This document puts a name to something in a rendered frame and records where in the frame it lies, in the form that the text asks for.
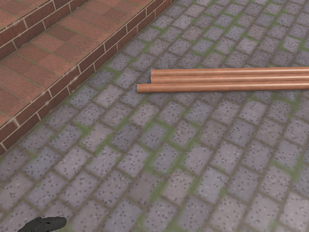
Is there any robot left hand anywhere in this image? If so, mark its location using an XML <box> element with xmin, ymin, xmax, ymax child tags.
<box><xmin>17</xmin><ymin>217</ymin><xmax>67</xmax><ymax>232</ymax></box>

